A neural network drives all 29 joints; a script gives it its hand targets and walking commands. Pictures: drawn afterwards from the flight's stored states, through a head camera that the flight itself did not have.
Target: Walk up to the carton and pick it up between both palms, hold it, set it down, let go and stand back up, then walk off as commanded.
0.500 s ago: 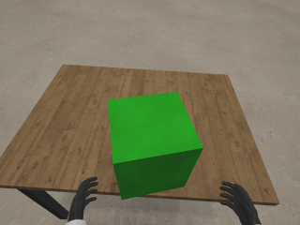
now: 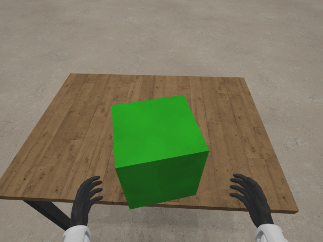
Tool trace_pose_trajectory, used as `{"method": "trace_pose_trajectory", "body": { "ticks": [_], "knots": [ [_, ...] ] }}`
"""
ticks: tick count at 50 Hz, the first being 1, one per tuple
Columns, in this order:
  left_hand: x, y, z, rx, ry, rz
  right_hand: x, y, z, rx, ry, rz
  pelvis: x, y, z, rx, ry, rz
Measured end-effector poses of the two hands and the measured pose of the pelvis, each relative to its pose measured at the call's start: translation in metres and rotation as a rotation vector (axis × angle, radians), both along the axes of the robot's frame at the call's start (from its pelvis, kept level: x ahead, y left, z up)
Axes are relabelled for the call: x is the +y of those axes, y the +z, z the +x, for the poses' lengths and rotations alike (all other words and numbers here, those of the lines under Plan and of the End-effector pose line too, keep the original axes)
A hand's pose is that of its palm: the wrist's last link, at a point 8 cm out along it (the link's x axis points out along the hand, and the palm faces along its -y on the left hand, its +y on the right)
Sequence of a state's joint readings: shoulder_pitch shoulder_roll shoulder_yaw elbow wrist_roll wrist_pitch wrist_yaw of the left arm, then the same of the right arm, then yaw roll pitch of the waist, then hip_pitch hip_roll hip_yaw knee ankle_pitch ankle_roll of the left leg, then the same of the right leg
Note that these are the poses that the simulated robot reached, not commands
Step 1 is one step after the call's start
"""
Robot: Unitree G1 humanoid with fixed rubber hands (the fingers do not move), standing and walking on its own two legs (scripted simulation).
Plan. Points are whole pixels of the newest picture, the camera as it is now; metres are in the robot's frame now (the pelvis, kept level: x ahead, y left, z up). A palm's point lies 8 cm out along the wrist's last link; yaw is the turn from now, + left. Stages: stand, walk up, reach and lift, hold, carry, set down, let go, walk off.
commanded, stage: reach and lift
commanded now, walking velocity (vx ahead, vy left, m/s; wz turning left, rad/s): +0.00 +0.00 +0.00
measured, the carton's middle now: (156, 153) +0.35 +0.06 -0.02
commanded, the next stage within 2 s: none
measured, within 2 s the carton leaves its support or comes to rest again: neither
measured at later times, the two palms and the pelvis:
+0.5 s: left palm (81, 172) +0.23 +0.22 +0.06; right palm (250, 173) +0.27 -0.18 +0.05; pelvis -0.02 +0.02 +0.00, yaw -2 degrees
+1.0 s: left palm (85, 142) +0.29 +0.22 +0.10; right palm (247, 134) +0.34 -0.17 +0.10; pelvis -0.03 +0.01 +0.00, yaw -2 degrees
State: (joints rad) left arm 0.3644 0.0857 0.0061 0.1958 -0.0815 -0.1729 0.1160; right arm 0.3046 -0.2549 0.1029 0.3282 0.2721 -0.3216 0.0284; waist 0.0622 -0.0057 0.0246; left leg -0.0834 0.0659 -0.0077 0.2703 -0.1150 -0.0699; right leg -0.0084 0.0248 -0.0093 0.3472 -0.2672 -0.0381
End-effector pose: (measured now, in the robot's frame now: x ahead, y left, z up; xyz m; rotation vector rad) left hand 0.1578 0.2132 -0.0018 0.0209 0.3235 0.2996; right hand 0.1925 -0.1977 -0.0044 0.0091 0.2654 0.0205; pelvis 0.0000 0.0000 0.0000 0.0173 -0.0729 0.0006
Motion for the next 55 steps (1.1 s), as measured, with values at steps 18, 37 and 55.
{"method": "trace_pose_trajectory", "body": {
  "ticks": [18,37,55],
  "knots": [
    [0.001,0.051,0.065,-0.037,-0.025,-0.01,0.015,0.044,0.056,-0.017,-0.018,0.011,0.016,0.001,-0.015,-0.01,-0.043,-0.009],
    [0.002,0.09,0.107,-0.022,-0.051,-0.032,0.019,0.074,0.111,-0.052,0.002,0.007,0.016,0.001,-0.024,0.033,-0.042,-0.011],
    [0.008,0.111,0.141,-0.02,-0.026,-0.041,0.029,0.111,0.168,-0.051,0.035,-0.009,0.004,-0.001,-0.026,0.081,-0.034,-0.012]
  ]
}}
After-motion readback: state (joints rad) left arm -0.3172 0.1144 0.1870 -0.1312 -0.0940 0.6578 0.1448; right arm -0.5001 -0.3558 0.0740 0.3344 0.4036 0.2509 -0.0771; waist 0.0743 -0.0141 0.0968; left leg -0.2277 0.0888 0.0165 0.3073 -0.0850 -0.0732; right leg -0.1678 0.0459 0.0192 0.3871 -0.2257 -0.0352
